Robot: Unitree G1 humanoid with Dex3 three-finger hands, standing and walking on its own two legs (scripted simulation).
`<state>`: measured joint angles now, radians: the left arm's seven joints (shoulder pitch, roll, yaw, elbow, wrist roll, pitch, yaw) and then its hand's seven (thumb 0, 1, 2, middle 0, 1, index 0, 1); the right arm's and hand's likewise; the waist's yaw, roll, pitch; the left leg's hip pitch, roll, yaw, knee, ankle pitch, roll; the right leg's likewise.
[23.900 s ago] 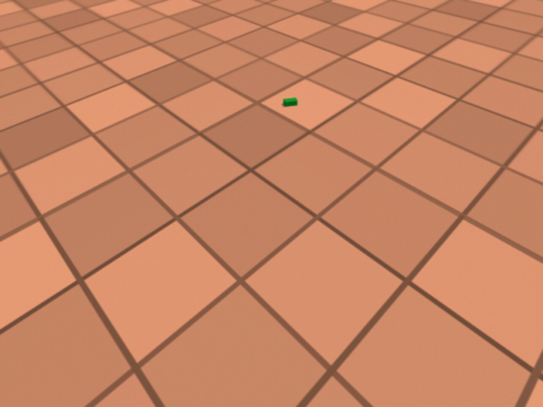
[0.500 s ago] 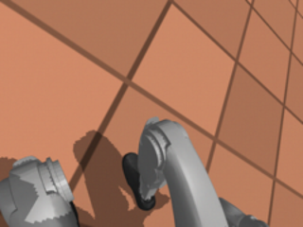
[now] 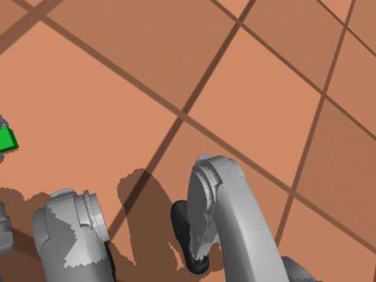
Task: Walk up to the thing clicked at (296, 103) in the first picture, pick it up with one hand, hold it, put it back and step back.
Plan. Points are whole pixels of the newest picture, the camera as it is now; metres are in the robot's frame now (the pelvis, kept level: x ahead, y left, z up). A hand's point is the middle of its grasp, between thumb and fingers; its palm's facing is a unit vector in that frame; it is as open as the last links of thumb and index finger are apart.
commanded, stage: settle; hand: left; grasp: from above
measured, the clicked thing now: out of the picture +0.43 +0.34 -0.25
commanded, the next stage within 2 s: lift in 0.40 s
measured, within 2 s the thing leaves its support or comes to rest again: neither
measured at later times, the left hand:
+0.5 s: hand out of the picture +0.42 +0.33 -0.14, palm faces -0.40 -0.14 -0.90, open 7.2 cm
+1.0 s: hand out of the picture +0.37 +0.34 -0.04, palm faces -0.41 -0.15 -0.90, open 7.3 cm
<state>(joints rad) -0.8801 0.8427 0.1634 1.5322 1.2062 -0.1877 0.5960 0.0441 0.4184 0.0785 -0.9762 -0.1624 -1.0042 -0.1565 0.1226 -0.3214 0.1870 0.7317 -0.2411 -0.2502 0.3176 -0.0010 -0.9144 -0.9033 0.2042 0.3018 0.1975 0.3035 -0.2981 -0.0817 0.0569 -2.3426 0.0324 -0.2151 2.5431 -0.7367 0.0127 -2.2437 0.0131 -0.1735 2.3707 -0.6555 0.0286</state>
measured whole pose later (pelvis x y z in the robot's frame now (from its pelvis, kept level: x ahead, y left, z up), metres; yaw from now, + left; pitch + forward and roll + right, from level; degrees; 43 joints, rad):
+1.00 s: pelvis -0.01 -0.01 +0.08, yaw +8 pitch +34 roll -6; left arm -0.71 0.60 0.03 1.07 1.09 -0.12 0.21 0.03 0.40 0.11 -0.99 -0.15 -1.01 -0.15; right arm 0.18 -0.29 -0.02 0.71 -0.06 -0.03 0.13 0.00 -0.92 -0.91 0.21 0.30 0.20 0.30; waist -0.13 0.04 -0.17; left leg -2.14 0.02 -0.08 2.22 -0.68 0.02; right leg -2.09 -0.02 -0.06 2.15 -0.65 0.02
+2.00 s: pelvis +0.04 +0.00 +0.38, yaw +11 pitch +14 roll -1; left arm -0.34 0.40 -0.18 0.82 0.96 0.07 0.16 0.02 0.41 0.10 -0.99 -0.16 -1.00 -0.15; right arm 0.25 -0.24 -0.03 0.74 0.04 -0.03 -0.07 0.01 -0.90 -0.90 0.21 0.30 0.20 0.30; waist -0.07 0.03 -0.13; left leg -0.90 0.04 0.01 1.11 -0.47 0.01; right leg -0.89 0.00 -0.01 1.08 -0.43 0.01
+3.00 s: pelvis +0.08 +0.01 +0.45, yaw +10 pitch +5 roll +0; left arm -0.30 0.38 -0.20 0.73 0.98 0.06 0.05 0.01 0.38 0.11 -1.04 -0.10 -1.05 -0.10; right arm 0.25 -0.25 -0.05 0.70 0.06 0.04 -0.03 0.01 -0.90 -0.90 0.21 0.30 0.20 0.30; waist -0.01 0.04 -0.06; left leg -0.39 0.02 0.05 0.62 -0.32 0.00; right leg -0.40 -0.01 0.02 0.61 -0.30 0.01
